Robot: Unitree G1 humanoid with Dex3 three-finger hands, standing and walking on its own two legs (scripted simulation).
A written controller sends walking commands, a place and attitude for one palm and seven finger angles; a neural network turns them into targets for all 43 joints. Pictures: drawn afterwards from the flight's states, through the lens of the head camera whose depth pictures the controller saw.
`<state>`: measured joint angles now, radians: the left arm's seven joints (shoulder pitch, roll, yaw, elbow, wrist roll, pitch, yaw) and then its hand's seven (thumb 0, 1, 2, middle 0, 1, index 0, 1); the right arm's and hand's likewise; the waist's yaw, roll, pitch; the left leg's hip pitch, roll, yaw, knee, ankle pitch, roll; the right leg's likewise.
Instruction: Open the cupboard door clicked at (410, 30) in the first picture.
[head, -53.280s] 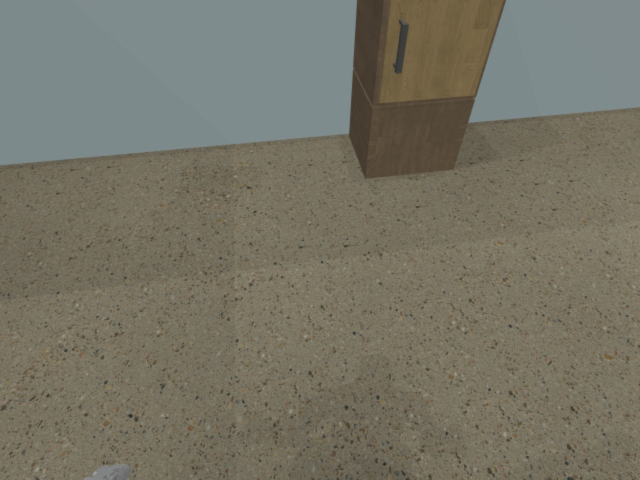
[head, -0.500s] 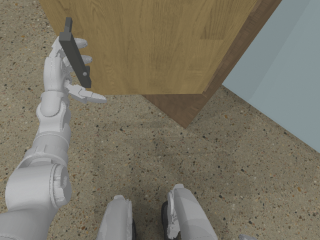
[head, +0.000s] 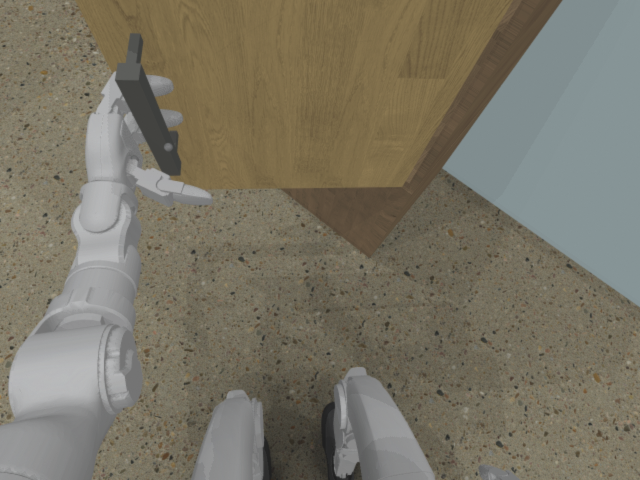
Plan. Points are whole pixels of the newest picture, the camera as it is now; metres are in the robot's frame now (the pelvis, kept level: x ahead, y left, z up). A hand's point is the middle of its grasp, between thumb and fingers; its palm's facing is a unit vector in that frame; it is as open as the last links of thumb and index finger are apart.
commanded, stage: close the thumb around the handle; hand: left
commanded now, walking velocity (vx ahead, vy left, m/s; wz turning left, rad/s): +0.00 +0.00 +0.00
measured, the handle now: (155, 113) +0.55 +0.16 +0.03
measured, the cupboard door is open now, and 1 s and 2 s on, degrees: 43 46 80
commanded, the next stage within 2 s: pull the door open along its arc in 0.66 s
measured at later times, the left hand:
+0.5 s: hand (165, 145) +0.51 +0.15 +0.03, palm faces -0.02 -1.00 -0.02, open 6.8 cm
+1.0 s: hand (179, 165) +0.48 +0.13 +0.03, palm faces -0.02 -1.00 -0.01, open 5.5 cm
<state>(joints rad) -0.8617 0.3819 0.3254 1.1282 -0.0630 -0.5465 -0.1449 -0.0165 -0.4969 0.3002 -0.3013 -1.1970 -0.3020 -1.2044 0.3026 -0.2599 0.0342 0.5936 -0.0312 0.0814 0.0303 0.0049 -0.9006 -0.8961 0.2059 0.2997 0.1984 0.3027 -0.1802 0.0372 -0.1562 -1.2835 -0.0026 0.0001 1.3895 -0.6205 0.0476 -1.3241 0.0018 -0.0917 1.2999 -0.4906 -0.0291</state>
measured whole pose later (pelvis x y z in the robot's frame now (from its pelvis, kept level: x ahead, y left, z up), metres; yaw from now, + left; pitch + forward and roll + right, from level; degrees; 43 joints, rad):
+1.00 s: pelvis +0.01 +0.00 +0.01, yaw +0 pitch +28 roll -2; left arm -0.70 0.29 0.28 0.98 -0.10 -0.54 -0.10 0.01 0.76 0.81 -0.39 -1.35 -0.37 -1.35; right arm 0.31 -0.25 0.02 0.59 -0.02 0.10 0.05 0.01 -0.90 -0.90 0.21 0.30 0.20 0.30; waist -0.15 0.04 -0.16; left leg -1.22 0.00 0.02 1.35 -0.62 0.05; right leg -1.28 0.01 -0.07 1.27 -0.49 -0.03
